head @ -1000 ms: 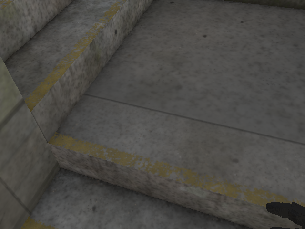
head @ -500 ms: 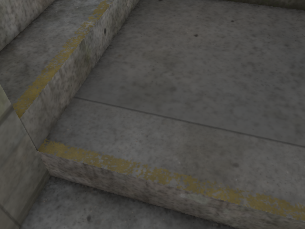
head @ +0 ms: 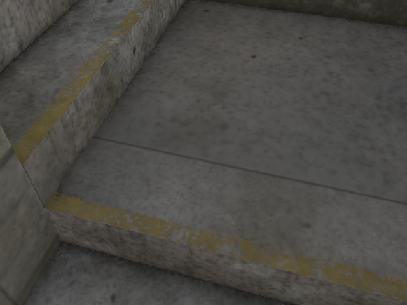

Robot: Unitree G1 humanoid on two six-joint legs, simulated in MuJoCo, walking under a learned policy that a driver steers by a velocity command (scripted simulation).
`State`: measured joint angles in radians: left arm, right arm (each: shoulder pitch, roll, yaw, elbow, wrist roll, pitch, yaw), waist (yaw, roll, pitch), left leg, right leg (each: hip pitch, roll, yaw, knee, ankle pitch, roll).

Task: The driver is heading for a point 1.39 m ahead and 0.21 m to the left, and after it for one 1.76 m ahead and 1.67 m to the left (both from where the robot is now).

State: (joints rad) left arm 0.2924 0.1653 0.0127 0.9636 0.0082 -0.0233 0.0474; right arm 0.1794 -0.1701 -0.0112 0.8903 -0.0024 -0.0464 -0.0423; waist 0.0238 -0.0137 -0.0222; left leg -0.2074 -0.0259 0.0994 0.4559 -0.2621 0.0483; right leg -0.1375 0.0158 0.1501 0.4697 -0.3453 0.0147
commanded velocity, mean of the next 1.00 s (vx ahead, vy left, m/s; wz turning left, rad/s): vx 0.01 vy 0.00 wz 0.00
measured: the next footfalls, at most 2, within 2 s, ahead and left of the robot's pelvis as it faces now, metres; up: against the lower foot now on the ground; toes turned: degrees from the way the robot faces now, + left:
right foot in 1.58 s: +0.34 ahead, -0.12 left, +0.18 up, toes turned -5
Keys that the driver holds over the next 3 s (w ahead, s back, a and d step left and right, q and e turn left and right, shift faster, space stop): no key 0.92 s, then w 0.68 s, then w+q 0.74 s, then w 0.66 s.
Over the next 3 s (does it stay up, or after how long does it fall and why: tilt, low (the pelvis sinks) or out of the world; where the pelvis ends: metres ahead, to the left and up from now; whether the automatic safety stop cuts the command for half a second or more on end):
stays up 1.04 0.09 0.37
